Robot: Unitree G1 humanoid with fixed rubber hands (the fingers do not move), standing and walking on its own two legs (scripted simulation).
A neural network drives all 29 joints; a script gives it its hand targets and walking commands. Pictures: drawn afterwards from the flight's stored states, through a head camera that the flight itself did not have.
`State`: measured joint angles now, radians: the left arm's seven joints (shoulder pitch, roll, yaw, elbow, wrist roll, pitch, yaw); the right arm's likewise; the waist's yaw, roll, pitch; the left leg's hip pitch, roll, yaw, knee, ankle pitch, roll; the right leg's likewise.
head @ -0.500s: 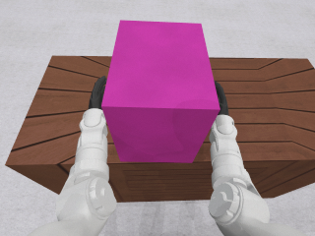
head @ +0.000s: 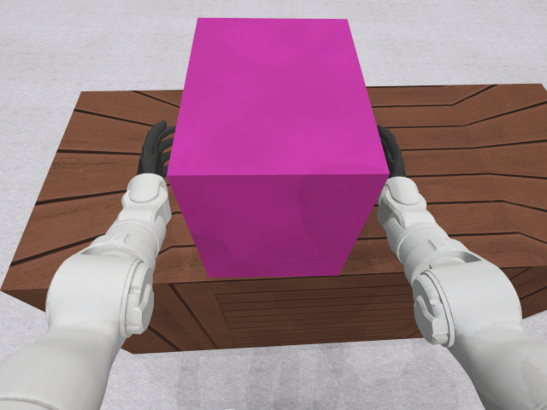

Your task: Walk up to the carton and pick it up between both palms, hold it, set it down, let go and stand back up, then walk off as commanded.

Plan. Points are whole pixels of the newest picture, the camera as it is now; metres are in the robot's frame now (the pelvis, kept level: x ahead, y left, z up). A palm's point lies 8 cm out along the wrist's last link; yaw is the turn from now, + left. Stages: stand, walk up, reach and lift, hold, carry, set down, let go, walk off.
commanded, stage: set down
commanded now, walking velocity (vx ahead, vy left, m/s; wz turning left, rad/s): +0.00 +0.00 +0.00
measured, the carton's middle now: (273, 156) +0.48 +0.03 +0.05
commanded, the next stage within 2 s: none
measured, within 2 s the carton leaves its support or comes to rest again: neither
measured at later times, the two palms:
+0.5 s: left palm (136, 220) +0.36 +0.23 +0.04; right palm (404, 210) +0.40 -0.17 +0.03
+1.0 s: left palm (130, 261) +0.30 +0.23 +0.04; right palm (425, 262) +0.32 -0.19 +0.03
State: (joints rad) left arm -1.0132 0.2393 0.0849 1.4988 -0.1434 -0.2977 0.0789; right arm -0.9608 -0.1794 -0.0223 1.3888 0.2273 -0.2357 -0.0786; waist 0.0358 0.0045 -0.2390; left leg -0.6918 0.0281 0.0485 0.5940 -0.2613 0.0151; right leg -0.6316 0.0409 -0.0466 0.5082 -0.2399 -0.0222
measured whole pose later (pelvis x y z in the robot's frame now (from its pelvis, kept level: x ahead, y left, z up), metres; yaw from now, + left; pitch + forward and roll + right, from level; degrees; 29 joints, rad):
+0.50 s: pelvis -0.03 -0.01 +0.00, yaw +1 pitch +22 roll -1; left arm -0.74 0.28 0.00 1.17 -0.26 -0.31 0.00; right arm -0.75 -0.26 0.13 1.14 0.38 -0.27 -0.05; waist 0.05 0.02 -0.22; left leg -0.74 0.02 0.00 0.56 -0.20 0.00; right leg -0.69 0.04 -0.07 0.51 -0.20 -0.04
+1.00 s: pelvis -0.01 -0.01 +0.02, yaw +2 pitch +4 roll +0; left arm -0.34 0.22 0.07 0.84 -0.17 -0.23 0.00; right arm -0.33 -0.21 0.11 0.85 0.31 -0.25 -0.07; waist 0.03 0.00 -0.05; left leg -0.30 0.00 0.01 0.45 -0.22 0.01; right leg -0.26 0.04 -0.04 0.42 -0.23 -0.04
